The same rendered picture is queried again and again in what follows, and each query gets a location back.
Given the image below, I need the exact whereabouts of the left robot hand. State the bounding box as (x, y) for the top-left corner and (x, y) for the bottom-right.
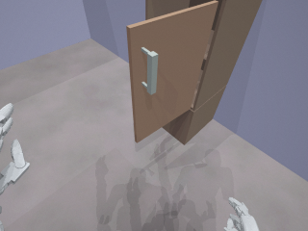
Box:
(0, 103), (30, 195)

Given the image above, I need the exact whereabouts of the cupboard door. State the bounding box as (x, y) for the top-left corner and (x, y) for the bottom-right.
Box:
(126, 0), (218, 143)

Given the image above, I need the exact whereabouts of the handle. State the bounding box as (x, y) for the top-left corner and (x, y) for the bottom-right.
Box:
(141, 47), (159, 95)

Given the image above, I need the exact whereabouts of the right robot hand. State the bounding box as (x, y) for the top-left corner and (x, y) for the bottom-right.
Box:
(223, 197), (260, 231)

